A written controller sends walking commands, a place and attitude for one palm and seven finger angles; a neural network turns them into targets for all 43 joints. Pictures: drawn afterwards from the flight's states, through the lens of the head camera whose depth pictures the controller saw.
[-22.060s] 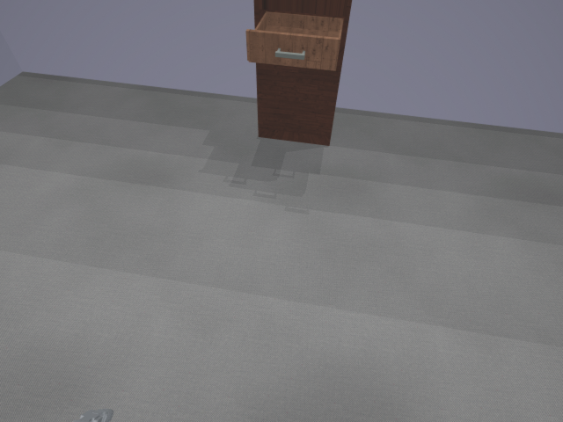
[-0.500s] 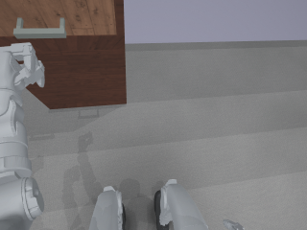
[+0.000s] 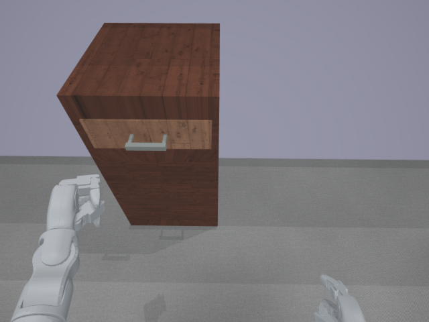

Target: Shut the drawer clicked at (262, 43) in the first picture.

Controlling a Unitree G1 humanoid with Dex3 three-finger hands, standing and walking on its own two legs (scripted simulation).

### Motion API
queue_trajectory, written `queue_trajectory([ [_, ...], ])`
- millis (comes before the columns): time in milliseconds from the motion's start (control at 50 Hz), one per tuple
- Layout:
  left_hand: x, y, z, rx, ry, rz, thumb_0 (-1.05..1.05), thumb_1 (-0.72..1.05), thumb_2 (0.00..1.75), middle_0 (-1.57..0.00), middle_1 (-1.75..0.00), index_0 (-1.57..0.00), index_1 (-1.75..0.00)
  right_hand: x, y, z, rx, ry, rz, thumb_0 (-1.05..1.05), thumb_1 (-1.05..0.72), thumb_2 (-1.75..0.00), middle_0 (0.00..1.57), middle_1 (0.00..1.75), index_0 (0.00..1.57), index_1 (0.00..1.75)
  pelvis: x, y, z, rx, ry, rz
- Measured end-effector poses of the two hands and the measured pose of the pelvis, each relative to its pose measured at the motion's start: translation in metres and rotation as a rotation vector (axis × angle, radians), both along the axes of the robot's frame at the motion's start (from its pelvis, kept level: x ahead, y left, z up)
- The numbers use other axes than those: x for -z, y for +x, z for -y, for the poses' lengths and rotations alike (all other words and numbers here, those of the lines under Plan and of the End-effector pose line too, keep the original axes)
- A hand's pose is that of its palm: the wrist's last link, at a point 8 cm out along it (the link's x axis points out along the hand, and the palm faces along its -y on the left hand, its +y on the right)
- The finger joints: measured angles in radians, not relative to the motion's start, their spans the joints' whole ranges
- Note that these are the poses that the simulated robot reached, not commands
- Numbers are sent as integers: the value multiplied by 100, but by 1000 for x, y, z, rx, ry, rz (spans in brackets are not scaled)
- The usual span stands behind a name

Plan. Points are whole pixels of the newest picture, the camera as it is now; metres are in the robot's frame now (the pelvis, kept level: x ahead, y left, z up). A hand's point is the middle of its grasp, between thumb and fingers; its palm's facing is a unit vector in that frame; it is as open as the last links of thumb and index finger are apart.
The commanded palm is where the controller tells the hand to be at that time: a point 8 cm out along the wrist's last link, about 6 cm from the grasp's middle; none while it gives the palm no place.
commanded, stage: draw the hand back to the body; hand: left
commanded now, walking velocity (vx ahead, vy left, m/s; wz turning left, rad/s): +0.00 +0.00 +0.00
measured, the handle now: (147, 142) +0.62 +0.24 -0.10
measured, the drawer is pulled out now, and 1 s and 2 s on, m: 0.00 0.00 0.00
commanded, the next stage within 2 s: step back with the hand held close in 0.64 s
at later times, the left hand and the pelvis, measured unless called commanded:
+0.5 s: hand (31, 245) +0.18 +0.22 +0.19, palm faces +0.40 -0.82 -0.42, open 3.3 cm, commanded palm +0.14 +0.26 +0.20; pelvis +0.01 -0.02 +0.02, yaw +0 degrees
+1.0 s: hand (30, 256) +0.17 +0.22 +0.18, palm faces +0.34 -0.81 -0.48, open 3.3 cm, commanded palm +0.11 +0.26 +0.20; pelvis -0.02 -0.01 +0.02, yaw -1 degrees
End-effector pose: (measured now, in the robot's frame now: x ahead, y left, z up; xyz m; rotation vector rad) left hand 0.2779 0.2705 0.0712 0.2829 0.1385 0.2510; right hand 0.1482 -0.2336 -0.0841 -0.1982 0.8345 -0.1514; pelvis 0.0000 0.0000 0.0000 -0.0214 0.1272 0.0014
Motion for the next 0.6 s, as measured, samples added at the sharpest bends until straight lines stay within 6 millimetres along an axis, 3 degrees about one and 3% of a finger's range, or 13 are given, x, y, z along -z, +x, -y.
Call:
queue_trajectory([
  [140, -47, -35, 0, -54, 47, 84, 2, 89, 90, -140, -160, -140, -160, -18, 25, -10, -61, 31, 92, 1, -90, -90, 20, 30, 20, 30, -14, 7, 4, -2, 8, 88],
  [300, -80, -80, 6, -69, 97, 143, 2, 89, 90, -140, -160, -140, -160, -30, 42, -9, -106, 43, 164, 1, -90, -90, 20, 30, 21, 30, -21, 11, 12, -5, 11, 147],
  [500, -134, -135, 14, -86, 242, 273, 2, 89, 90, -140, -160, -141, -160, -34, 44, -2, -126, 50, 223, 1, -90, -90, 20, 30, 20, 30, -22, 9, 20, -7, 10, 182],
  [600, -134, -147, 15, -112, 247, 282, 2, 89, 90, -141, -160, -141, -160, -30, 37, 1, -122, 54, 220, 1, -90, -90, 20, 30, 20, 30, -22, 3, 23, -11, 11, 194],
])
